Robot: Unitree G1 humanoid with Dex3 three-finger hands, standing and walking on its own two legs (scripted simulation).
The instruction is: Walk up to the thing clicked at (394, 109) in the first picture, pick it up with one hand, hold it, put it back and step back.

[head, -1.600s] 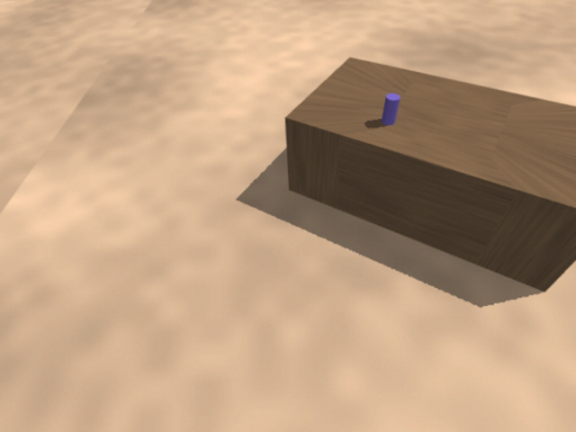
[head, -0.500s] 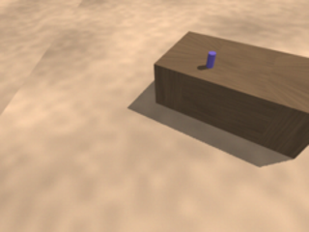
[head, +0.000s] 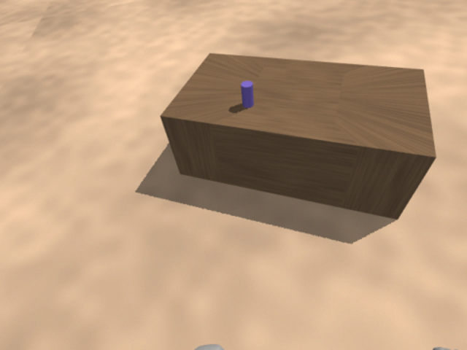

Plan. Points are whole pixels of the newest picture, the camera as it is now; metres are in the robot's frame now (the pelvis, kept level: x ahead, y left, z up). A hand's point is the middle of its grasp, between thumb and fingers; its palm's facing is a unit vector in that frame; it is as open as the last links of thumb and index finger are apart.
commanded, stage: walk up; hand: left
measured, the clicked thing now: (247, 94) +1.22 +0.03 -0.28
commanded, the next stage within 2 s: none
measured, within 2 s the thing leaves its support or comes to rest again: neither
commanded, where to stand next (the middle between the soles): +0.69 -0.03 m, yaw -16 degrees
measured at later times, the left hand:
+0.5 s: hand (145, 237) +0.39 +0.27 -0.11, palm faces -0.28 -0.88 -0.39, open 7.4 cm
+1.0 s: hand (155, 201) +0.51 +0.27 -0.14, palm faces -0.26 -0.88 -0.40, open 7.4 cm
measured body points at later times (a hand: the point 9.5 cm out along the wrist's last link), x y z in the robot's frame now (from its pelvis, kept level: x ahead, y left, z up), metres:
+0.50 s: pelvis +0.21 +0.02 +0.01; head +0.24 +0.01 +0.46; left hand +0.40 +0.31 -0.09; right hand +0.16 -0.31 -0.10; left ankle +0.19 +0.14 -0.72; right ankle +0.29 -0.13 -0.69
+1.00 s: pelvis +0.42 +0.01 +0.00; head +0.44 +0.00 +0.45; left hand +0.52 +0.32 -0.11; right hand +0.43 -0.33 -0.10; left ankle +0.56 +0.11 -0.72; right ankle +0.33 -0.13 -0.72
